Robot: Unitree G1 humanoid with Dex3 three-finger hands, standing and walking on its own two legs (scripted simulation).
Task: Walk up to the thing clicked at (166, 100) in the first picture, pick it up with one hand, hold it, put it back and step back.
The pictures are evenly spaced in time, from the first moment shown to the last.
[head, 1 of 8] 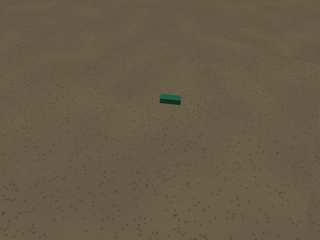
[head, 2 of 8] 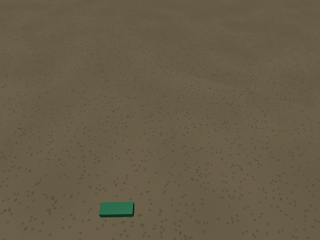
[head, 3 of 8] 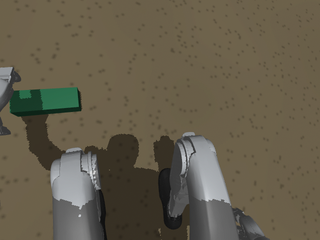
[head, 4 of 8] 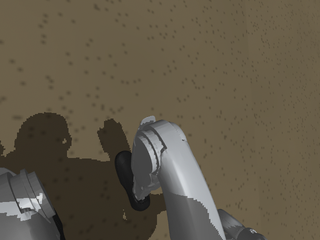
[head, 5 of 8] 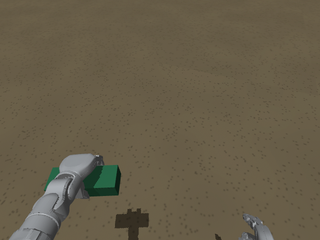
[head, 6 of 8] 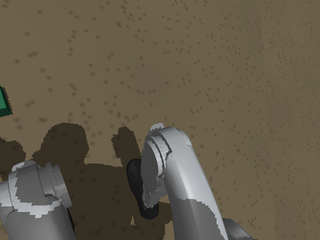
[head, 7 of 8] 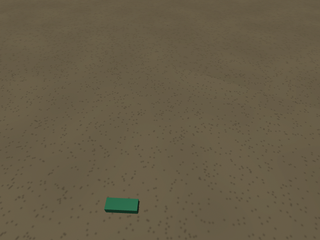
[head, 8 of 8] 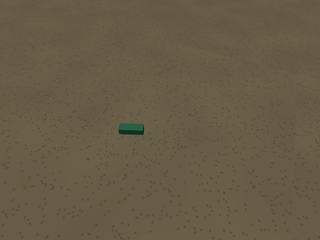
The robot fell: no
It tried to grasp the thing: yes
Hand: left
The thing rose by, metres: 0.67
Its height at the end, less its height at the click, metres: +0.00
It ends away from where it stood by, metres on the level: 0.01
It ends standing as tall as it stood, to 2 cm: yes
